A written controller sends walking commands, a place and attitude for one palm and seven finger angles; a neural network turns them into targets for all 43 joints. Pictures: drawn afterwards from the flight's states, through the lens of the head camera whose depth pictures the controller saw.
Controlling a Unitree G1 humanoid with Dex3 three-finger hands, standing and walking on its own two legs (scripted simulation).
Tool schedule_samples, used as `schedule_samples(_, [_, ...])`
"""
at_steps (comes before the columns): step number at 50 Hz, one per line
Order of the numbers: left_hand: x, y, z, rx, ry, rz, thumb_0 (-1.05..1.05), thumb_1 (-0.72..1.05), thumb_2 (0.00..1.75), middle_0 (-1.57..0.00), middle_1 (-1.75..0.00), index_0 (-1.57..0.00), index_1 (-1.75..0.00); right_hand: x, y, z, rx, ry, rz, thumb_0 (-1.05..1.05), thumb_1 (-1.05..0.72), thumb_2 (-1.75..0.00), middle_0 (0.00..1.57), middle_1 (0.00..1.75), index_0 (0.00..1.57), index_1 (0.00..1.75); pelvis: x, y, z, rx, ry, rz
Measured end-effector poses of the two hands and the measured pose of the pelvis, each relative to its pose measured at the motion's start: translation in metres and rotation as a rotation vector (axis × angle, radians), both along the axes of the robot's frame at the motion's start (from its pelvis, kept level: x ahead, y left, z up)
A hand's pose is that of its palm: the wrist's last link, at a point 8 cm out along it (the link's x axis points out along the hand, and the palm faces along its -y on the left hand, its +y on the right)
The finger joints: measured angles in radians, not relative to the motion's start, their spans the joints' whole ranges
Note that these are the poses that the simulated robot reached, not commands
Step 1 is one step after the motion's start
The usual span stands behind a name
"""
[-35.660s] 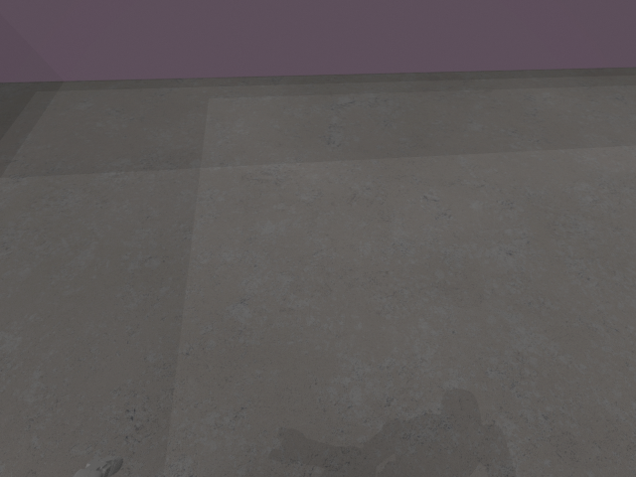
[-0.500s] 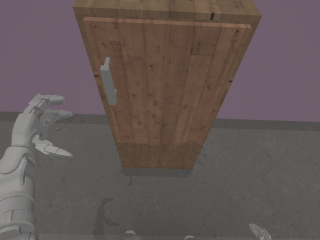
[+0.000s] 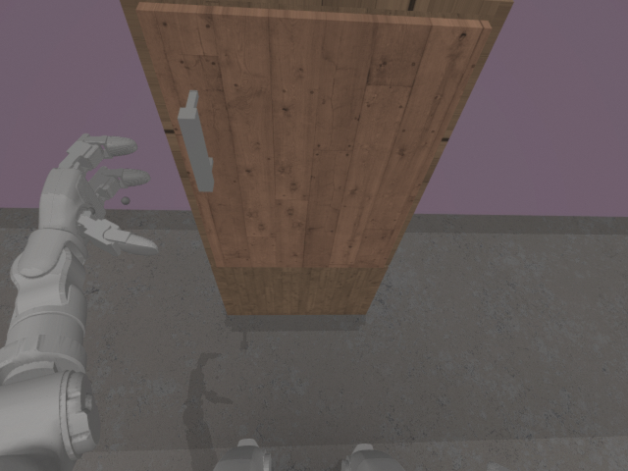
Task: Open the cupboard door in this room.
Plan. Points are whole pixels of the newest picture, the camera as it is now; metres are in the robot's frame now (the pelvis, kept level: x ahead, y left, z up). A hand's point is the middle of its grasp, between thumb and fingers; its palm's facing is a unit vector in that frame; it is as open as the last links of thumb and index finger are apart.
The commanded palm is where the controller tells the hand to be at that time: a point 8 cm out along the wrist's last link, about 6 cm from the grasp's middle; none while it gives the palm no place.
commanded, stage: move the hooked fingers beside the handle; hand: left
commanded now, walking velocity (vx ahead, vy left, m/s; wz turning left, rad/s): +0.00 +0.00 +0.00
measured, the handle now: (200, 143) +0.54 +0.16 +0.07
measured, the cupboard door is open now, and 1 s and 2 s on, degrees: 0 0 0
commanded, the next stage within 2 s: slide the fingers in behind the handle in 1.28 s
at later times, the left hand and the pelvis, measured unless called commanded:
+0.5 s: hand (152, 164) +0.49 +0.22 +0.08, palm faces +0.01 -1.00 +0.00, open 14.0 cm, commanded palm +0.47 +0.26 +0.07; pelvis +0.00 +0.00 -0.01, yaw -1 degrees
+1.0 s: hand (141, 168) +0.49 +0.23 +0.07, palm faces +0.01 -1.00 +0.01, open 14.0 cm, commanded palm +0.47 +0.27 +0.07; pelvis +0.01 +0.00 -0.01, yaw -1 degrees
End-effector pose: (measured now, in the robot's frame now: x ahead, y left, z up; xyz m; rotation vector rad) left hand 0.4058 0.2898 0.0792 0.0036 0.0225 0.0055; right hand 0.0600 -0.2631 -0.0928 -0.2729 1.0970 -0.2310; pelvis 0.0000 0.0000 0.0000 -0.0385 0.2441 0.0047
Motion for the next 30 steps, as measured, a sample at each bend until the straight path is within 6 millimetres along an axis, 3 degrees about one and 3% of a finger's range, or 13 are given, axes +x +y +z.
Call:
schedule_samples(15, [0.040,-0.013,0.001,-0.004,-0.013,0.004,-0.01,-0.50,0.30,-0.30,-1.20,-0.30,-1.20,-0.045,-0.003,-0.009,-0.004,0.147,-0.071,0.01,-0.91,-0.90,0.20,0.30,0.20,0.30,0.000,0.000,-0.007,-0.005,0.047,-0.012])
schedule_samples(30, [0.070,-0.022,-0.001,0.000,0.002,0.004,-0.01,-0.50,0.30,-0.30,-1.20,-0.30,-1.20,-0.064,-0.002,-0.010,-0.004,0.217,-0.107,0.01,-0.91,-0.90,0.20,0.30,0.20,0.30,0.002,-0.001,-0.011,-0.010,0.084,-0.021])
